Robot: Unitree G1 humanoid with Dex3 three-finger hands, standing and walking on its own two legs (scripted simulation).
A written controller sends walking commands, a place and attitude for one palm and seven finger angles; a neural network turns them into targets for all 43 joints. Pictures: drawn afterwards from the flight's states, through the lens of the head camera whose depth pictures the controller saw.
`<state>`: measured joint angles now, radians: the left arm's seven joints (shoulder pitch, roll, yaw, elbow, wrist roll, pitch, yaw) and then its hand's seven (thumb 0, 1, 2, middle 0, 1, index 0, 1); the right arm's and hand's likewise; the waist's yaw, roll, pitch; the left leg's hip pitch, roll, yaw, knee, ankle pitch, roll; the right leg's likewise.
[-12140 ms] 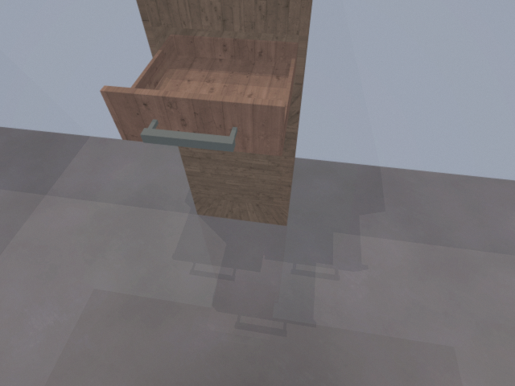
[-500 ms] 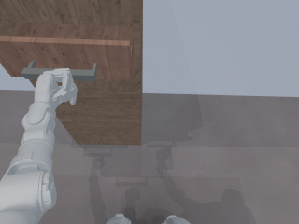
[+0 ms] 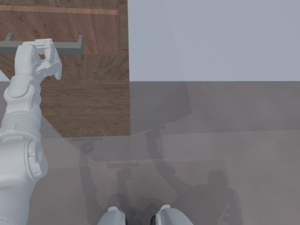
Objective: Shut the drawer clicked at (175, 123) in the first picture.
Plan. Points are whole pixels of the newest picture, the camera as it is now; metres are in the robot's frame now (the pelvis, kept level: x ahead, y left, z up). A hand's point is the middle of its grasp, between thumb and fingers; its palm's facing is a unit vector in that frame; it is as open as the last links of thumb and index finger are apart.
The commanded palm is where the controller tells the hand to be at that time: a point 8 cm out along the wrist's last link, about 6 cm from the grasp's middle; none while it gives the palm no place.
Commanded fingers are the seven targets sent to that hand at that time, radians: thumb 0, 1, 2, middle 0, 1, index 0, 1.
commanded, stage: push the drawer shut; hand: left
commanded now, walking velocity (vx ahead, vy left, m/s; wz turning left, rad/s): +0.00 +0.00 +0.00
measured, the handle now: (44, 42) +0.59 +0.23 +0.09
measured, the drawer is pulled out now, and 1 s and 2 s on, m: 0.02 0.00 0.00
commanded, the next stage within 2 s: pull the fist back off the drawer in 0.60 s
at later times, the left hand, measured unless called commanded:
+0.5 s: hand (56, 55) +0.54 +0.20 +0.10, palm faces +0.01 -1.00 -0.04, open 3.1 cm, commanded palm +0.56 +0.23 +0.10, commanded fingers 0.00 0.90 0.90 -1.40 -1.60 -1.40 -1.60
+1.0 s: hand (54, 54) +0.54 +0.20 +0.10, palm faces +0.00 -1.00 -0.04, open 3.2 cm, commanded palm +0.54 +0.22 +0.10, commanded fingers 0.00 0.90 0.90 -1.40 -1.60 -1.40 -1.60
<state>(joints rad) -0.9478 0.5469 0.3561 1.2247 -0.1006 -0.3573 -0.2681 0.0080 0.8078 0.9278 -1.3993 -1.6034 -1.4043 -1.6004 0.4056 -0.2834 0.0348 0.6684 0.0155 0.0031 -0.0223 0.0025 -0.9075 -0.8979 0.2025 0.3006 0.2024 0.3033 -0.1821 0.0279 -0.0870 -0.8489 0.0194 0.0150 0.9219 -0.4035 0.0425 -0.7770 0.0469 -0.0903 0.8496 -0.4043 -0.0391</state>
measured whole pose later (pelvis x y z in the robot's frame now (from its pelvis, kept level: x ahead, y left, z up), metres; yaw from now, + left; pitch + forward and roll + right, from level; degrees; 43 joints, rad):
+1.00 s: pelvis -0.02 +0.02 -0.01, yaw +0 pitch +22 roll -5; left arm -1.17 0.64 0.32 1.36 -0.04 -0.31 -0.21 0.03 0.65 0.96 -1.40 -1.60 -1.40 -1.60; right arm 0.48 -0.30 0.07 0.68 -0.03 -0.05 -0.01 0.00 -0.91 -0.90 0.20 0.30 0.20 0.30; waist -0.25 0.04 -0.08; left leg -1.00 0.01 -0.01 0.99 -0.39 0.06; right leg -0.90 0.04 -0.12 0.89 -0.38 -0.02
